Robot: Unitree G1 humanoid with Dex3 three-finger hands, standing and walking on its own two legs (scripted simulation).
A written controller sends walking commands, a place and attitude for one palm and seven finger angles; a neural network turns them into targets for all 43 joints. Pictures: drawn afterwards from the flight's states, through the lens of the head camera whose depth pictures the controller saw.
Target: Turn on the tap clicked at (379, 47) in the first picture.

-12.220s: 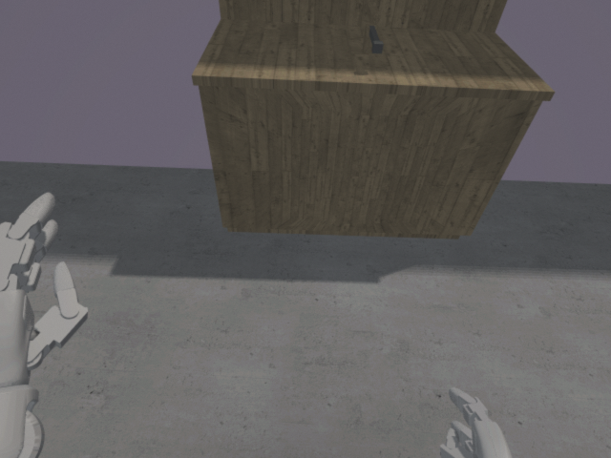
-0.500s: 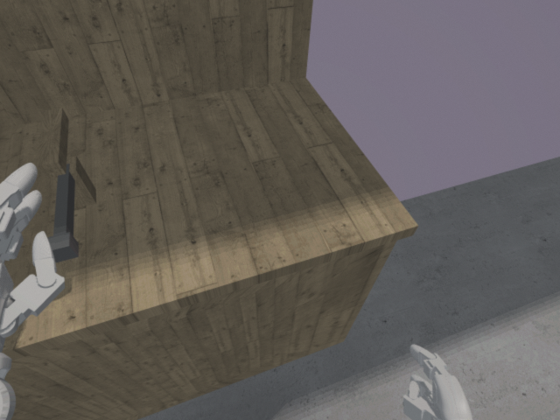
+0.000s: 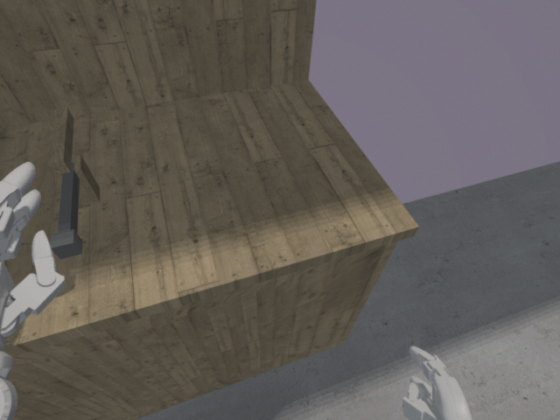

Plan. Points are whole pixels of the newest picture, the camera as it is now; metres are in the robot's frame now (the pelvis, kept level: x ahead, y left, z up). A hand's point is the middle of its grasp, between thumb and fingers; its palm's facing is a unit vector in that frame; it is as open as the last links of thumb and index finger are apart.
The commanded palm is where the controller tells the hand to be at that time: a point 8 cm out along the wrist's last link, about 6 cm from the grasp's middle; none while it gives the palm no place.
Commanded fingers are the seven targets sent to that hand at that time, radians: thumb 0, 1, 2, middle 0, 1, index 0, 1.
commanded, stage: shuffle to correct the standing spot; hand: left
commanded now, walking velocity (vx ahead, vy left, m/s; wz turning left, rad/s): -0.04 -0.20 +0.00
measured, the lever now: (67, 244) +0.32 +0.32 +0.07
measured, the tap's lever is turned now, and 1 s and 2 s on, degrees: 0 0 0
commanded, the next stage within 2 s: come to a stop and stand still in 1.48 s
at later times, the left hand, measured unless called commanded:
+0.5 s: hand (59, 284) +0.22 +0.23 +0.17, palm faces +0.34 -0.86 -0.38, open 7.4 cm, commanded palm +0.16 +0.28 +0.18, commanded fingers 0.00 0.90 0.90 -0.20 -0.30 -0.20 -0.30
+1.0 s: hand (61, 275) +0.22 +0.23 +0.17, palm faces +0.33 -0.85 -0.40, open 7.4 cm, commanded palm +0.16 +0.28 +0.18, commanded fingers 0.00 0.90 0.90 -0.20 -0.30 -0.20 -0.30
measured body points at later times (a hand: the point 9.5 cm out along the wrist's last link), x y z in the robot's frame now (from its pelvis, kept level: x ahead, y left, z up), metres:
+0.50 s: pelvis +0.00 +0.00 +0.00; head +0.02 +0.00 +0.45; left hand +0.19 +0.28 +0.19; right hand +0.16 -0.23 -0.08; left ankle +0.02 +0.16 -0.73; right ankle +0.01 -0.05 -0.73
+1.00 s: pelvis +0.00 +0.00 +0.00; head +0.03 +0.00 +0.45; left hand +0.20 +0.28 +0.19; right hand +0.18 -0.23 -0.08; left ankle +0.02 +0.16 -0.73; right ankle +0.01 -0.05 -0.73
